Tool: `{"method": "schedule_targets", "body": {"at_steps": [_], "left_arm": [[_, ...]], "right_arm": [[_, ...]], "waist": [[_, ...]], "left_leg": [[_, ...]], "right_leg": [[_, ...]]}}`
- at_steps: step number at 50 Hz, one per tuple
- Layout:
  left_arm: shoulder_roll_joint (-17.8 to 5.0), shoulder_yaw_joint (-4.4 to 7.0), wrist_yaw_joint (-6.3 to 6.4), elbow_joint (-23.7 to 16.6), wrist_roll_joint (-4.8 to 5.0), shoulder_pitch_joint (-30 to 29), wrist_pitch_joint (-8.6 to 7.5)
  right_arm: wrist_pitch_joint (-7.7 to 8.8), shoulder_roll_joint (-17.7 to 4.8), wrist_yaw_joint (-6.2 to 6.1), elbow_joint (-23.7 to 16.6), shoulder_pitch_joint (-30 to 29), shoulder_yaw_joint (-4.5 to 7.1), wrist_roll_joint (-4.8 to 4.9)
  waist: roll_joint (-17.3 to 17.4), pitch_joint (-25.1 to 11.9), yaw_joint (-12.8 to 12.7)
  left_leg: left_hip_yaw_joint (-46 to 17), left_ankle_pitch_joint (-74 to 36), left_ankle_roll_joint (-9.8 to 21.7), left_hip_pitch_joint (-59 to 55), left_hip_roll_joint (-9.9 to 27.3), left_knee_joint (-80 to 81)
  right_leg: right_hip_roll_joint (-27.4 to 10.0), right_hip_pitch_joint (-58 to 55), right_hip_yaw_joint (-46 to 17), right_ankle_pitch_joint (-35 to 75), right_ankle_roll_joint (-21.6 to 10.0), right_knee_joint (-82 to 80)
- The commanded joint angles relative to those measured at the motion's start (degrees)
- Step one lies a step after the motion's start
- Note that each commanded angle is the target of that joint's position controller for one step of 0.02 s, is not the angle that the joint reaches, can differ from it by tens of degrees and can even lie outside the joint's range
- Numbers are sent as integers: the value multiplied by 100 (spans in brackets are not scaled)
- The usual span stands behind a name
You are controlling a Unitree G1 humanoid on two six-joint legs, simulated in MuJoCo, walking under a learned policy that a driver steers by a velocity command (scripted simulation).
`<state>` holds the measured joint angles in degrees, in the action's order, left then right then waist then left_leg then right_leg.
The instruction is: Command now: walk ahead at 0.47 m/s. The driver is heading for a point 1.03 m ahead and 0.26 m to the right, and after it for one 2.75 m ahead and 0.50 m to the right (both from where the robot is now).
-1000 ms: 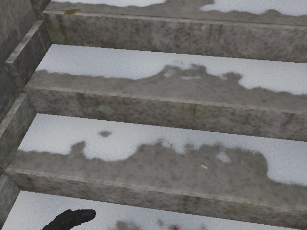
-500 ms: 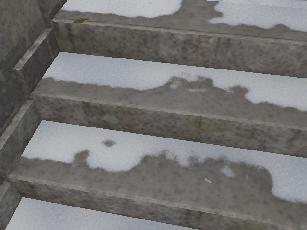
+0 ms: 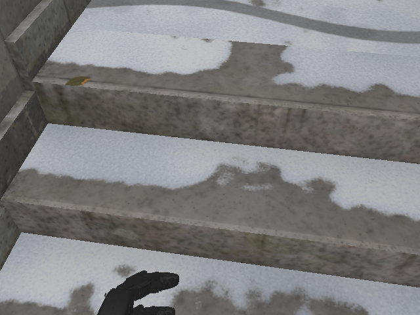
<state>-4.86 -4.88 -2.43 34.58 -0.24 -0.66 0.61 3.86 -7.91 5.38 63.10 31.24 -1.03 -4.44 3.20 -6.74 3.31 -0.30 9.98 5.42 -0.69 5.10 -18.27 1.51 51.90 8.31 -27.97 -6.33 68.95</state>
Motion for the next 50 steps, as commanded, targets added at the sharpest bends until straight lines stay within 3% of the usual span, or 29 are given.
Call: {"method": "schedule_targets", "body": {"at_steps": [1,2,3,5,7,8,11,12,13,15,16,18,20,21,23,24,25,26,27,28,29,31,32,33,37,42,44,48,50], "left_arm": [[-2042,777,-32,1230,-352,4571,107],[-2166,1043,425,1286,-60,2605,-187],[-1631,890,493,1378,-98,1764,-386],[-653,665,502,1960,-219,1696,-598],[20,359,60,2182,-449,1502,-567],[41,320,-78,2339,-510,1830,-563],[-322,339,-105,2445,-647,2170,-614],[-495,422,187,2701,63,2631,-893],[-584,366,273,2782,137,2801,-1036],[-852,420,337,2837,51,2964,-1110],[-496,227,-60,2967,-787,3604,-823],[-466,250,-234,3128,-821,4174,-639],[-522,262,-418,2931,-492,3863,-527],[-631,475,360,2580,260,3749,-718],[-1162,465,635,2808,352,3794,-848],[-1404,546,643,2730,233,3677,-866],[-1891,579,-403,2956,-516,3460,-796],[-1732,823,-623,2849,-487,3047,-769],[-777,531,-838,2757,-976,4422,-774],[-961,749,-891,3142,-486,3965,-553],[-1314,1009,-273,2139,16,3014,-960],[-443,832,199,1185,-146,1538,-937],[144,500,-74,1699,-156,1611,-458],[160,519,-162,1709,-123,1902,-307],[102,423,-293,1506,-81,1577,-223],[-399,298,-258,835,-86,-10,-137],[-767,372,-183,676,-79,-760,-32],[-528,300,-371,625,-185,-265,137],[-564,378,-270,812,-202,509,25]], "right_arm": [[-40,-887,585,-264,700,290,-238],[236,-752,-7,-1145,-578,463,205],[301,-407,-214,-1595,-1279,350,164],[194,73,-483,-2029,-1605,223,161],[-257,251,-181,-1737,-1561,-53,480],[-315,89,-103,-1800,-1564,-25,356],[-249,-23,-3,-1894,-2111,-35,278],[-173,649,-448,-2264,-2413,-144,232],[-168,598,-629,-2502,-2810,-202,222],[-220,386,-731,-2974,-3443,-206,295],[-447,-144,-408,-2775,-3687,-320,288],[-496,-123,-251,-2741,-3935,-275,163],[-517,-218,-145,-3042,-5218,-269,95],[-310,432,-296,-3233,-4780,-382,425],[-289,434,-536,-2746,-3613,-316,679],[-282,243,-588,-2433,-2705,-171,675],[-612,-198,-122,-3121,-3726,-139,163],[-569,-732,-171,-2621,-2286,125,126],[-518,-1173,-201,-1886,-968,178,402],[-654,-1348,-270,-1547,89,355,-6],[-347,-1620,-584,-1256,-785,650,488],[43,-725,-687,-633,-1240,499,436],[4,372,-271,-703,-1721,18,-55],[-37,595,-90,-559,-1691,-105,-234],[156,205,-128,-448,-1428,-80,-158],[99,-266,-172,-147,-582,-152,-444],[33,-453,-37,-551,-1136,-154,-269],[332,-1632,-1,-451,-885,116,282],[264,-1561,68,-199,-628,216,163]], "waist": [[-1422,-2358,-1486],[-1212,-988,-777],[-203,176,-398],[-294,1114,-71],[-390,742,48],[-356,862,22],[-855,434,79],[-488,1005,22],[-238,1261,7],[-309,1368,-80],[-1001,-334,-606],[-847,190,-726],[-677,485,-888],[60,1098,-844],[-706,426,-345],[-1106,-141,59],[-3255,-518,615],[-1782,-1083,770],[441,-2989,481],[428,-1980,1023],[144,-1611,465],[-901,379,-26],[-418,891,-276],[-816,766,-544],[307,352,-894],[141,162,-438],[91,148,-380],[396,-97,-737],[840,-392,-840]], "left_leg": [[-1488,-755,461,3885,-1013,-6233],[-877,22,-6,4358,-1099,-8445],[-804,-502,-27,4842,-740,-8790],[-617,-619,122,5201,-567,-9703],[-1558,-1358,1068,6244,-595,-9636],[-1462,-1377,1350,6745,-613,-9715],[-353,-748,1419,7290,-469,-10174],[39,-245,400,7274,-657,-10715],[176,31,117,7514,-431,-10487],[303,573,-46,7972,-265,-10432],[-365,-550,623,8588,-9,-9046],[143,-913,879,9396,117,-8664],[917,540,880,7590,258,-6858],[1535,922,176,5563,-79,-6211],[1807,1622,154,3698,-836,-5491],[1695,2003,303,3357,-1073,-5078],[897,202,453,3305,-810,-3985],[278,-707,703,1857,-749,-3231],[-2774,-13,2026,-1070,532,-2098],[-4761,822,2110,-440,1041,-445],[-4577,2708,1918,220,1406,-1],[-2959,2532,1104,1790,1194,-112],[-2891,1698,977,2533,1143,-132],[-2165,652,761,2613,942,-228],[-255,113,771,2372,528,246],[321,677,586,2221,517,715],[703,62,732,3072,643,1647],[1152,-6571,962,560,1221,549],[1151,-7908,998,-839,1286,-580]], "right_leg": [[-1777,-6366,-5847,1423,-2114,-4237],[-1897,-4771,-6238,-1201,-1413,-5114],[-1784,-3447,-5428,-2740,-878,-5208],[-1542,-1804,-3889,-1293,-630,-4870],[-1411,-1966,-2903,-139,-512,-4859],[-1312,-2119,-2690,313,-502,-4974],[-1020,-2366,-1728,248,-540,-5351],[-1074,-2439,-1731,396,-470,-5353],[-1027,-2340,-1757,539,-447,-5540],[-1181,-2882,-1866,607,-471,-5817],[-1260,-4285,-1963,560,-423,-5383],[-1341,-5036,-1949,1306,-603,-5564],[-1479,-3850,-1562,2228,-860,-6614],[-1349,-3106,-1598,2707,-561,-7430],[-1291,-3900,-838,8120,-512,-6248],[-1457,-4892,-735,10567,-539,-5047],[-1977,-5149,-1062,12393,-905,-5198],[-1567,-4719,-947,11442,-682,-3167],[-799,-2346,-1643,7771,-658,-1381],[176,-1424,-2356,3366,-408,1277],[190,-1261,-1703,1901,-21,3685],[-282,6,-1410,2251,-52,4394],[-123,901,-2638,3273,-695,5035],[-138,1113,-2622,3620,-976,4939],[-167,2311,-1450,1909,-1253,6389],[-737,2749,-906,2893,-912,4540],[-811,915,-407,1940,-599,2560],[-42,-154,216,387,-122,364],[379,-529,104,659,-388,-962]]}}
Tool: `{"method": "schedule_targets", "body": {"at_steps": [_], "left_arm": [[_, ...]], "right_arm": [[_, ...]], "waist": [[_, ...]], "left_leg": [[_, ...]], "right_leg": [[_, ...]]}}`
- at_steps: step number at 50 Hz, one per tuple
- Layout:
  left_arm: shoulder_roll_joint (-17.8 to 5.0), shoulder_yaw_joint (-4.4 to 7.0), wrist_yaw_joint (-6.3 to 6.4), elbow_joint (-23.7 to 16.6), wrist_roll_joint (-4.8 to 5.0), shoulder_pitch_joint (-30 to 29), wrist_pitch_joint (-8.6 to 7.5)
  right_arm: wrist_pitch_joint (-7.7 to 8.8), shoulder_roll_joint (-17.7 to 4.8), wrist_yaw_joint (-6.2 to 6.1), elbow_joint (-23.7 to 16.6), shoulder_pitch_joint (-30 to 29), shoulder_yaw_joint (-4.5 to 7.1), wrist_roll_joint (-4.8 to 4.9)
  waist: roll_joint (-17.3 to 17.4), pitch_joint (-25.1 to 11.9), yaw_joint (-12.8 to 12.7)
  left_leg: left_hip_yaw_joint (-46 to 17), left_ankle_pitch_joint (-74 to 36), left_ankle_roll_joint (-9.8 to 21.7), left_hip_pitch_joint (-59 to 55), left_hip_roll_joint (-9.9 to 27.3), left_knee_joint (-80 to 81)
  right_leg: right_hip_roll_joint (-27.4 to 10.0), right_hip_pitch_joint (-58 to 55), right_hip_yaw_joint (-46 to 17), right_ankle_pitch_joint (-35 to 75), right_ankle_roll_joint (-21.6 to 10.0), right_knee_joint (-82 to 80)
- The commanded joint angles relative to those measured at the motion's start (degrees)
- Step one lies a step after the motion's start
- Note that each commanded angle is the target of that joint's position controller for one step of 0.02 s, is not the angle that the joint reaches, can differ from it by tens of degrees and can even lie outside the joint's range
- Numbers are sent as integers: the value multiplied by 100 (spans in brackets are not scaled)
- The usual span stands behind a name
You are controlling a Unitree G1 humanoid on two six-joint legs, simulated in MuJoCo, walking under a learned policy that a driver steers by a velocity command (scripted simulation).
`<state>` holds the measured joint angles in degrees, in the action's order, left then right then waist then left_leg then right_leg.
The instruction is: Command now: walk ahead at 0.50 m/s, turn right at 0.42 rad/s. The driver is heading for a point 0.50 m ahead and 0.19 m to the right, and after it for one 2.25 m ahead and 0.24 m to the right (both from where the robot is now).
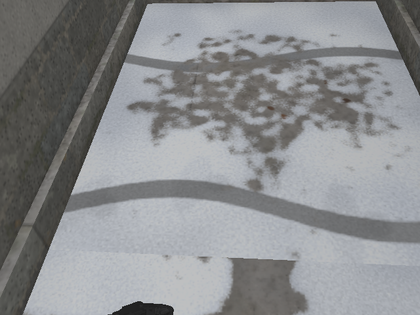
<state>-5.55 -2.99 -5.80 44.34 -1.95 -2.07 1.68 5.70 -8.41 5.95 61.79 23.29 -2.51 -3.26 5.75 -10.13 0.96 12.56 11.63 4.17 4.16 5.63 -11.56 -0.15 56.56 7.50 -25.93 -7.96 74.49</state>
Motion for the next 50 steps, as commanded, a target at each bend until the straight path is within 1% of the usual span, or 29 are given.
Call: {"method": "schedule_targets", "body": {"at_steps": [1,2,3,4,5,6,9,12,13,16,18,20,21,23,24,25,26,27,28,29,30,32,33,36,39,42,45,48,50], "left_arm": [[-940,322,133,105,71,1215,-130],[-1201,386,264,429,120,2235,-146],[-1804,553,339,888,-170,3657,-117],[-2040,731,423,1120,-173,4141,-303],[-1683,718,418,1436,-46,3918,-420],[-1183,648,358,1571,-61,3388,-473],[-202,307,169,1692,-173,1806,-449],[-521,323,181,1452,-273,1511,-657],[-582,267,221,1634,-381,2188,-668],[-507,161,161,2040,-484,3287,-766],[-657,150,47,1859,-343,3262,-803],[-737,90,-75,1663,-92,3174,-827],[-996,146,-151,1698,-111,3315,-811],[-1344,263,-151,1608,-10,3309,-867],[-1457,313,-96,1596,-102,3219,-920],[-1590,430,-24,1461,-87,2808,-948],[-1124,428,-16,1257,-115,2965,-963],[-657,329,-25,1109,-253,2919,-870],[-709,490,-57,1251,-175,2162,-714],[-808,561,7,1156,-41,1929,-721],[-772,610,82,1381,-98,2042,-753],[-508,522,168,1067,-211,1581,-684],[-407,494,151,1027,-266,1569,-599],[-394,440,89,997,-226,1347,-556],[-1062,636,-52,574,-126,444,-626],[-784,571,-128,372,-69,120,-689],[-915,653,-9,86,-12,-345,-580],[-869,654,147,-279,-193,-762,-442],[-755,663,195,-449,-195,-781,-537]], "right_arm": [[84,-1097,30,-26,1009,336,-301],[52,-955,128,-159,862,271,-343],[-82,-685,259,-636,-541,301,-207],[-125,-644,223,-642,-768,330,16],[-68,-697,59,-629,-895,387,24],[-14,-560,-11,-745,-1213,340,-2],[-165,-124,-184,-929,-1295,84,-47],[-224,-325,-188,-873,-1376,82,48],[-189,-266,-205,-1100,-1941,24,83],[-202,-358,-467,-1649,-3039,-121,-13],[-317,-345,-529,-2001,-3929,-172,73],[-386,80,-338,-2025,-3674,-268,-48],[-394,139,-202,-1982,-3450,-317,14],[-304,-478,-202,-2216,-3678,-106,72],[-189,-769,-269,-2178,-3176,54,75],[-61,-910,-397,-2087,-2438,155,107],[-20,-954,-455,-1912,-1553,191,158],[-81,-1286,-560,-1705,-396,266,40],[-79,-1399,-562,-1442,281,267,-100],[51,-1523,-578,-1459,-193,314,49],[17,-1169,-534,-1161,-566,281,112],[32,154,-450,-871,-1069,39,81],[51,389,-469,-865,-1356,-3,156],[218,295,-534,-883,-1763,47,80],[327,-247,-495,-1054,-1770,155,-168],[328,-438,-585,-937,-851,170,-284],[294,-775,-338,-1057,-662,299,-55],[313,-1100,-220,-969,-159,533,177],[174,-723,-270,-763,100,466,203]], "waist": [[-65,-1033,-198],[-619,-1532,-643],[-1981,-814,-1392],[-2020,-583,-1442],[-2141,57,-1181],[-1420,475,-771],[-96,322,321],[-522,624,327],[-1079,683,93],[-581,524,-287],[-788,760,-573],[-1262,1097,-483],[-1400,1080,-472],[-1706,841,-354],[-1907,460,-96],[-1883,-132,299],[-649,-1273,397],[787,-2020,803],[1285,-974,1214],[857,242,827],[160,682,483],[-651,534,-74],[-628,533,-340],[-496,735,-563],[-271,738,-319],[-585,661,22],[-260,808,138],[-318,1261,308],[-427,1127,206]], "left_leg": [[-111,-7878,830,138,799,-2324],[-473,-5941,691,1583,357,-3363],[-918,-1066,261,4104,-712,-5395],[-2219,-1022,245,5347,-945,-8056],[-2774,-1179,361,6184,-1027,-9767],[-2811,-1107,486,6863,-1161,-10935],[-2414,-1219,734,6947,-706,-10882],[-1550,-759,510,6119,-349,-9910],[-1324,-195,503,6474,-458,-11158],[-1395,-348,330,7440,-43,-9328],[-842,251,-49,6499,121,-7561],[-305,997,-226,4722,-104,-6877],[-429,713,-194,4356,-202,-6944],[-236,1506,28,4217,-754,-5971],[-371,1453,222,3718,-840,-5705],[-814,1212,370,2821,-762,-5385],[-2600,808,1102,586,-18,-4559],[-5328,2327,1759,-957,1102,-2755],[-6962,4570,1724,267,1659,-1525],[-6387,5062,1443,1510,1560,-1307],[-5363,4276,1370,2124,1468,-1554],[-4112,2545,1249,2414,1505,-1589],[-3616,2241,1106,2507,1363,-1418],[-2127,1008,784,2571,905,-820],[-904,-255,616,2079,834,-281],[-407,-1499,667,312,1109,-353],[87,-1276,676,1326,737,96],[-485,-1694,975,-337,1155,52],[-900,-2017,999,-1257,1408,-229]], "right_leg": [[386,-3056,-918,2644,-785,-966],[3,-4530,-2640,1209,-1130,-2467],[-678,-5677,-4864,468,-1560,-4625],[-994,-5931,-6007,-63,-1272,-5197],[-852,-5381,-5722,-865,-921,-5101],[-753,-4872,-5250,-142,-845,-4761],[-480,-3571,-3450,1177,-522,-4596],[42,-2172,-2164,963,-466,-5180],[-126,-2318,-2658,1032,-720,-5410],[-482,-3679,-3084,840,-667,-5384],[-769,-3237,-3050,1100,-847,-6166],[-977,-2212,-2875,963,-900,-6723],[-1122,-2404,-2803,1779,-886,-6694],[-1239,-3851,-2710,5194,-868,-6353],[-1154,-4453,-2539,7271,-686,-5703],[-995,-4562,-2395,8290,-413,-4817],[-356,-3157,-2308,7539,-114,-3170],[408,-1308,-2249,3891,42,-1446],[584,-306,-2339,1903,132,1771],[249,270,-2182,2185,123,2949],[91,202,-1878,2380,76,3167],[-162,53,-1818,2271,-165,3372],[-322,27,-1796,2103,-216,3105],[-498,-69,-1600,2262,-299,2096],[-716,-516,-1164,2293,-26,1026],[-817,252,-1371,2992,-87,-92],[-642,-2237,-437,2692,214,-1684],[-456,-1657,-484,1648,479,-3144],[-392,-1822,-605,1052,430,-4072]]}}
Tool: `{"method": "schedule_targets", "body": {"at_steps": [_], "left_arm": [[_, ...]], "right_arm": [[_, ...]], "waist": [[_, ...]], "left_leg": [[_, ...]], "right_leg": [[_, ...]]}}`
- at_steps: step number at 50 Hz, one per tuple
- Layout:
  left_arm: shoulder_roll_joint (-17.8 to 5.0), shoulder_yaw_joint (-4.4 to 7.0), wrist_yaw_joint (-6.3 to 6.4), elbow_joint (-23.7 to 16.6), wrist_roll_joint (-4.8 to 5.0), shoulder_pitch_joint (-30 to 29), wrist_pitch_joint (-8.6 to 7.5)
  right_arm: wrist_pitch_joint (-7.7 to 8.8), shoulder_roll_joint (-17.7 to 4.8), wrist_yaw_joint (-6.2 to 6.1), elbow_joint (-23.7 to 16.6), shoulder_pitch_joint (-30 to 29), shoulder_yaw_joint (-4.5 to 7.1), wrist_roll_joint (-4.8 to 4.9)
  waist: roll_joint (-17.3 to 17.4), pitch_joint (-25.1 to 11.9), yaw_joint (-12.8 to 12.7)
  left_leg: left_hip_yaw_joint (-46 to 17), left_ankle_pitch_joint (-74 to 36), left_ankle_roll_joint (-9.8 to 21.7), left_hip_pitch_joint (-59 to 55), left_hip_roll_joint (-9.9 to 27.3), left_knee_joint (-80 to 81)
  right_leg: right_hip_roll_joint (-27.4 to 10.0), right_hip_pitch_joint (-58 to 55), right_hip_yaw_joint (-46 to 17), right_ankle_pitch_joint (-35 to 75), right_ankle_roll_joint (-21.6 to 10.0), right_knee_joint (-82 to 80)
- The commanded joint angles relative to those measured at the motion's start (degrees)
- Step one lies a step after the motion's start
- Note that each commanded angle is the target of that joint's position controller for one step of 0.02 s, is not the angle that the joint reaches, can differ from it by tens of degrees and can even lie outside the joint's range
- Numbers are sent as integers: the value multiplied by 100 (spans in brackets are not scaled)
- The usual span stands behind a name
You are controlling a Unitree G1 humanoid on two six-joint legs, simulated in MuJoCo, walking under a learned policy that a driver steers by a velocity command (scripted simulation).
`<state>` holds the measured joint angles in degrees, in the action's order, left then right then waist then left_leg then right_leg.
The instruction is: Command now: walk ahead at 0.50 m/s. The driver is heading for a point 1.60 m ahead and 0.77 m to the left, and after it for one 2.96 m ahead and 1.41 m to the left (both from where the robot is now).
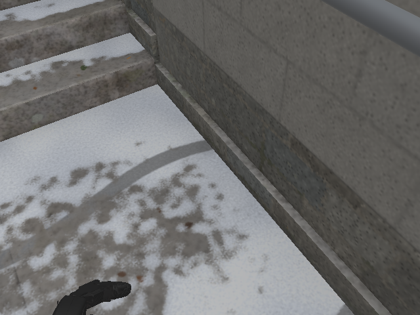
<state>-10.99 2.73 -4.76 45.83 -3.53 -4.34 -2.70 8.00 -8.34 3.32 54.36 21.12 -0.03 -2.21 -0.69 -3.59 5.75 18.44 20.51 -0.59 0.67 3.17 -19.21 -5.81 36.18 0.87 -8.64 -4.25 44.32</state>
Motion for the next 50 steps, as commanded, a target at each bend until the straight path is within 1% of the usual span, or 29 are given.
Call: {"method": "schedule_targets", "body": {"at_steps": [1,2,3,4,5,6,7,9,11,14,16,19,22,23,24,25,26,27,28,29,30,31,33,34,36,40,45,48,50], "left_arm": [[-178,107,133,-630,-63,-519,-151],[-310,172,212,-505,27,-148,-221],[-773,367,289,-295,64,622,-305],[-796,279,398,9,104,1629,-349],[-948,372,525,361,-27,3121,-255],[-1241,500,586,909,-92,3774,-316],[-1290,600,630,960,-22,3213,-392],[-329,324,590,818,145,2134,-362],[94,173,573,603,56,1617,-310],[291,59,616,593,-61,1626,-444],[40,89,634,693,-114,1839,-500],[-143,67,508,907,-26,2216,-538],[-440,82,394,1016,4,2316,-581],[-644,156,413,940,40,2299,-575],[-602,166,498,994,-7,2471,-556],[-1505,440,678,1106,425,2324,-257],[-1352,412,788,997,518,2324,-161],[-1153,383,830,909,506,2244,-114],[-984,349,891,713,430,2070,-118],[-158,146,865,367,157,2285,-235],[-130,112,728,315,353,2326,-509],[-407,184,701,87,552,1709,-655],[-664,276,825,-65,477,1355,-679],[-757,352,853,-122,431,1405,-585],[-697,373,808,-242,406,1398,-416],[-669,292,791,-494,176,705,-347],[-689,195,679,-706,320,-225,-443],[-774,163,534,-923,340,-687,-514],[-879,195,402,-912,334,-602,-591]], "right_arm": [[-136,-699,22,107,261,232,119],[-179,-693,-10,139,129,273,96],[-153,-666,-45,71,128,310,40],[-57,207,-134,3,1032,68,53],[-2,-14,-57,-196,428,102,92],[-20,-171,96,-430,-585,213,151],[-27,-379,76,-436,-910,320,113],[-75,-9,19,-228,-498,269,-149],[-117,214,40,-226,-359,235,-64],[-170,100,142,-210,-571,280,77],[-217,23,207,-407,-928,254,37],[-314,91,51,-529,-1417,170,20],[-378,-127,-24,-564,-1696,224,13],[-349,-267,-20,-632,-1897,298,9],[-367,-312,21,-635,-2028,312,-28],[-396,-820,-89,-1039,-2268,513,568],[-400,-962,-141,-941,-1774,603,596],[-434,-1163,-199,-673,-949,766,473],[-501,-1612,-234,-490,-56,990,276],[-523,-2191,-275,-571,-186,1075,286],[-455,-1912,-249,-812,-58,913,189],[-377,-1438,-274,-934,-236,790,176],[-336,-1054,-300,-993,-787,647,314],[-326,-898,-300,-1059,-1081,586,283],[-299,-943,-332,-1099,-989,593,277],[-294,-1462,-423,-1211,-689,751,299],[-283,-1434,-390,-1196,-324,750,364],[-405,-1332,-455,-1096,215,742,364],[-494,-1365,-478,-1211,218,743,305]], "waist": [[344,552,-489],[621,303,-700],[378,-326,-881],[-757,-1840,-804],[-1231,-1926,-1540],[-906,-1000,-1800],[-638,-60,-1543],[-490,183,-838],[-57,-90,-463],[-133,-102,-372],[-99,75,-418],[-151,364,-508],[-265,533,-537],[-239,532,-610],[-252,541,-652],[-591,748,-355],[-775,410,-80],[-764,105,218],[-143,-232,594],[1776,-520,-2],[1700,-1515,44],[1346,-1126,116],[413,-632,-270],[263,-487,-515],[172,-246,-681],[88,89,-575],[596,163,-130],[521,59,168],[608,-23,68]], "left_leg": [[-1419,-2971,1379,-902,1599,384],[-1335,-3688,1242,-511,1481,25],[-989,-3654,839,113,971,-957],[-876,-2181,443,1944,394,-2486],[-1039,993,91,3410,-354,-3834],[-1843,1224,228,4588,-233,-5130],[-2091,576,331,4946,93,-5659],[-2238,-376,709,4209,478,-5924],[-2189,-657,587,4018,442,-6169],[-2294,-1263,442,4424,592,-5562],[-2098,-1513,354,4358,691,-4324],[-1935,-1431,324,3931,561,-2966],[-1922,-1449,440,4068,350,-2234],[-1782,-1281,490,4018,212,-2168],[-1657,-1286,626,3953,85,-1927],[-1177,-808,739,3517,-230,-2010],[-996,-907,857,2753,-456,-1996],[-942,-1058,1051,1690,-715,-1881],[-1938,-1601,1318,247,-312,-1573],[-4738,-1469,2107,-1143,831,-774],[-6375,-851,2491,-1719,1411,182],[-5840,-1051,2177,-1438,1267,234],[-4573,-1472,1783,44,1002,202],[-4257,-1558,1712,812,859,280],[-4117,-1209,1734,1517,687,479],[-3948,-1339,1647,1737,450,640],[-3672,-1745,1281,1500,164,349],[-4040,-1974,1314,500,282,-128],[-4351,-2176,1319,127,315,-442]], "right_leg": [[282,-147,166,-442,-60,-1597],[375,-1238,176,169,-193,-1663],[360,-2696,79,813,-498,-1195],[-578,-5446,-820,2325,-1381,-447],[-1560,-6352,-2785,2504,-1930,-1674],[-1653,-6213,-2971,1855,-1600,-2410],[-1586,-5036,-2258,1199,-1197,-2606],[-1379,-3264,-1194,987,-905,-2818],[-1321,-2733,-672,2033,-945,-2996],[-1224,-3048,15,2127,-998,-3412],[-1058,-3130,502,2263,-918,-3651],[-1203,-3261,836,2875,-929,-3794],[-1363,-4074,982,2827,-867,-3680],[-1328,-4255,1120,2861,-799,-3532],[-1370,-4470,1222,2818,-762,-3453],[-1044,-4071,1488,3697,33,-2559],[-948,-3880,1573,4422,208,-1836],[-790,-3375,1582,4774,345,-789],[-597,-2152,1547,3522,585,900],[577,136,1160,-1684,964,3254],[727,697,-294,-2245,773,4333],[546,1278,-488,-1719,607,4556],[-18,900,-546,-1074,406,3756],[-185,488,-613,-940,368,3451],[-242,333,-561,-1025,403,2869],[-74,578,-544,191,633,1290],[376,-73,-407,1257,683,-792],[519,225,-498,1038,603,-1346],[690,-99,-528,650,523,-1723]]}}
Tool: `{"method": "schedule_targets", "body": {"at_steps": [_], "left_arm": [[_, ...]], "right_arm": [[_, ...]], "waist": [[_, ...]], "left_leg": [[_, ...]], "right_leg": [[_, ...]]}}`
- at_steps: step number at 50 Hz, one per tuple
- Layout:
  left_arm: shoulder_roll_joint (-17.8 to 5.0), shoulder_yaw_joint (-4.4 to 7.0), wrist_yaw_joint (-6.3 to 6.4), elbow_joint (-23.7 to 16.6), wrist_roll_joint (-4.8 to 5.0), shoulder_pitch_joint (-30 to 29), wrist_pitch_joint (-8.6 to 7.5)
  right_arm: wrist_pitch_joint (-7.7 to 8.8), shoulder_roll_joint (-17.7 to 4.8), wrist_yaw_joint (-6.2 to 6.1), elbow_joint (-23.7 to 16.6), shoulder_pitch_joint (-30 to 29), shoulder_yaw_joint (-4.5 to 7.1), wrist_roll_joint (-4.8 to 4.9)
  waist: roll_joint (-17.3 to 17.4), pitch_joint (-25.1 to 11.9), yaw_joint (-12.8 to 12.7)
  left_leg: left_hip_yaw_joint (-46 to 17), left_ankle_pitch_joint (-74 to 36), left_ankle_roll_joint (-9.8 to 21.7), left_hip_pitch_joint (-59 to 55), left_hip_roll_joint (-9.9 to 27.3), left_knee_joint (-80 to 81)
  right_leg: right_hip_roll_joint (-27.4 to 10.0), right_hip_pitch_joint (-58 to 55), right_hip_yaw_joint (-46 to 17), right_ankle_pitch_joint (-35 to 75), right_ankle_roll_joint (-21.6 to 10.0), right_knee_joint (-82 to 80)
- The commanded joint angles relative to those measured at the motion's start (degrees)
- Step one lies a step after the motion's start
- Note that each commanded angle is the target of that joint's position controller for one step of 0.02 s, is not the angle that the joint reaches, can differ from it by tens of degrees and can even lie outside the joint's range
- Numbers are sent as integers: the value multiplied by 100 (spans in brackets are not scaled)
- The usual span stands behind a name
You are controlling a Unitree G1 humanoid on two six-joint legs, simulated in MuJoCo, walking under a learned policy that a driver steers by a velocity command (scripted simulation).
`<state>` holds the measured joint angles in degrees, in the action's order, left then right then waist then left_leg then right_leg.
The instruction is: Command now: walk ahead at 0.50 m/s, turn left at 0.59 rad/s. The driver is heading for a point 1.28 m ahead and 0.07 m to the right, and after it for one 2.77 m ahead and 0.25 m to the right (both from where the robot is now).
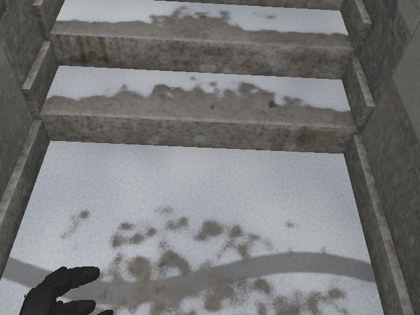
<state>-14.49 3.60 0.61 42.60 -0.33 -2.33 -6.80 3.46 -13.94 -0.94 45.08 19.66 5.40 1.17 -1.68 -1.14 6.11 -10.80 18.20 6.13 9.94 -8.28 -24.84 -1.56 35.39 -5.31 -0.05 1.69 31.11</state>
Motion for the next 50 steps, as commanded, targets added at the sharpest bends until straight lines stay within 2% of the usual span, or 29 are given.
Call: {"method": "schedule_targets", "body": {"at_steps": [1,3,4,5,6,7,9,11,13,15,17,20,22,24,25,26,27,28,29,31,32,35,38,39,43,46,48,49,50], "left_arm": [[-619,151,-188,-515,16,-626,-218],[-789,278,-157,-277,-84,202,-318],[-1101,383,-138,-102,-177,1076,-357],[-1517,537,-85,47,-252,2101,-283],[-1268,479,-88,131,-51,2082,-205],[-834,373,-34,113,73,1852,-135],[-535,219,-14,157,81,1413,-6],[-424,129,-34,353,4,1440,7],[-463,126,-32,511,42,1464,-8],[-674,168,-11,563,44,1336,3],[-913,222,0,635,92,1379,35],[-1194,275,-27,759,160,1719,53],[-1272,290,-55,885,200,1872,63],[-1084,202,-89,903,221,1749,93],[-838,105,-108,885,185,1767,99],[-465,-48,-112,743,5,1827,73],[-213,-134,-124,620,81,2324,-50],[-784,9,-133,696,252,2169,-135],[-962,52,-150,497,291,1693,-117],[-792,26,-140,432,37,1267,2],[-687,11,-162,455,27,1319,85],[-559,-25,-169,429,-9,1349,200],[-406,-99,-186,211,-2,722,238],[-286,-156,-348,318,-441,926,384],[-499,-114,-489,155,-211,207,489],[-683,-77,-504,67,-225,23,401],[-732,-65,-477,106,-242,266,327],[-791,-22,-413,264,-252,755,268],[-950,48,-334,595,-315,1681,183]], "right_arm": [[-58,-822,-90,-319,319,214,-33],[-63,-758,-48,-440,-31,180,91],[-13,-517,-12,-603,-281,102,25],[81,-157,-10,-659,470,3,119],[126,-393,-34,-486,932,-37,111],[125,-768,-23,-393,587,60,124],[122,-727,-26,-573,-325,80,8],[117,-425,-33,-667,-403,40,-5],[99,-313,-34,-736,-470,5,-3],[103,-218,-25,-896,-767,-66,-83],[121,-57,13,-978,-1112,-160,-56],[63,-315,59,-1091,-1594,-162,78],[27,-478,118,-1167,-1604,-160,43],[-23,-741,149,-1064,-1194,-39,-84],[-21,-941,126,-856,-305,81,9],[-25,-1462,53,-675,813,213,-93],[-17,-1826,137,-566,952,256,-153],[47,-1376,165,-603,818,161,-139],[88,-1066,133,-644,391,41,-100],[110,-979,86,-656,-192,-24,-161],[122,-918,58,-632,-291,-46,-175],[173,-990,20,-503,-271,-26,-92],[168,-980,-40,-404,-88,-35,-86],[212,-921,55,-132,297,-26,-150],[252,-1022,64,17,374,63,-189],[241,-1102,-1,109,438,127,-229],[225,-1051,-32,186,437,109,-268],[200,-1097,-31,206,436,116,-322],[173,-945,-33,205,532,51,-349]], "waist": [[892,-301,-70],[1115,-508,-649],[787,-1060,-1060],[-714,-1963,-1106],[-1662,-2083,-976],[-912,-1166,-1070],[-66,-64,-1000],[-175,237,-751],[-468,278,-644],[-414,205,-623],[-352,129,-715],[-172,42,-914],[-224,107,-850],[-396,-93,-542],[-230,-523,-165],[735,-1336,190],[1984,-1909,-159],[1543,-1534,-10],[1401,-809,-80],[529,-192,-403],[463,-40,-589],[569,48,-770],[610,263,-598],[792,203,-599],[888,525,-497],[848,604,-482],[902,539,-589],[731,280,-798],[385,-314,-1103]], "left_leg": [[-1537,-2003,619,-740,1474,-34],[-1474,-2707,491,-375,1150,-671],[-1042,-2703,249,286,889,-1809],[-315,-1015,-221,2146,234,-3722],[-124,1452,-343,3182,291,-4835],[-171,1086,-416,3706,598,-5466],[205,314,-424,3596,982,-5202],[357,135,-431,3229,1242,-4586],[571,-29,-505,3132,1407,-3994],[817,-431,-637,2850,1534,-3034],[1037,-939,-691,2213,1454,-2102],[1172,-1347,-696,1711,1263,-1250],[1166,-1264,-511,1445,1178,-918],[1444,-1012,-301,556,926,-634],[1338,-938,-114,-503,944,-510],[-182,-1237,298,-2157,2208,-481],[-2881,-360,1134,-3030,3322,588],[-3149,458,1182,-2806,3244,917],[-2269,-7,965,-2291,3077,889],[-1234,-765,778,-948,2699,1126],[-929,-1119,712,-568,2561,1296],[-142,-2022,714,-328,2329,1564],[500,-1890,578,-112,1999,1778],[767,-1888,341,37,1704,1848],[759,-1317,129,-196,1928,1898],[667,-1508,92,-726,2253,1643],[654,-2233,50,-1064,2340,1110],[835,-3133,5,-1106,2198,247],[1076,-3475,-64,-822,1871,-1097]], "right_leg": [[292,-388,90,-295,-124,-394],[334,-1728,128,-397,-403,-674],[-294,-3126,-311,9,-777,-468],[-1673,-5418,-2387,-191,-1780,-472],[-2374,-5774,-4026,-1108,-2148,-1064],[-2160,-5115,-3506,-1636,-1926,-1157],[-1607,-3485,-2062,-1401,-1583,-1541],[-1314,-2764,-1460,-989,-1484,-1878],[-1157,-2588,-975,-176,-1459,-2014],[-1026,-2407,-464,527,-1449,-2079],[-862,-2142,-66,596,-1341,-2096],[-943,-2347,-56,-116,-1234,-2004],[-1109,-2496,-130,-358,-1138,-1820],[-930,-2422,5,495,-961,-1109],[-681,-2206,242,929,-804,-212],[-246,-1140,740,-549,-476,1997],[374,450,427,-3321,-289,3522],[67,1146,-86,-3368,-361,4240],[-214,1476,4,-2865,-458,4320],[-590,1029,89,-1902,-415,3795],[-660,762,41,-1646,-365,3548],[-635,684,192,-1130,-137,2947],[-469,486,380,-59,-39,1677],[-308,-131,718,-17,-103,1252],[-338,-426,635,542,-274,413],[-292,-543,637,-145,-498,50],[-197,-813,683,-911,-709,-93],[11,-1422,808,-1099,-817,-307],[63,-2532,687,-1288,-982,-436]]}}
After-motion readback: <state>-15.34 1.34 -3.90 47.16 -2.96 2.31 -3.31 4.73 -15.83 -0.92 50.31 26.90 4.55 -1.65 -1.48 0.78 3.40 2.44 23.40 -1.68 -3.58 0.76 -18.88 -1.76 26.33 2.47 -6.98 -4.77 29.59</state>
